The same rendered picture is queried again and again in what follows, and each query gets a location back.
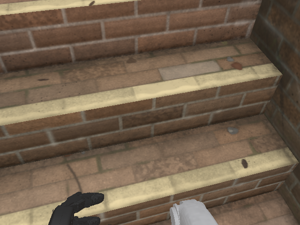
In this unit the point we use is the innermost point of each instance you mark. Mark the robot right thigh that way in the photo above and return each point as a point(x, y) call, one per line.
point(191, 212)

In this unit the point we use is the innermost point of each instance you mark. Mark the left robot hand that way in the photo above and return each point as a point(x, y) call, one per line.
point(64, 214)

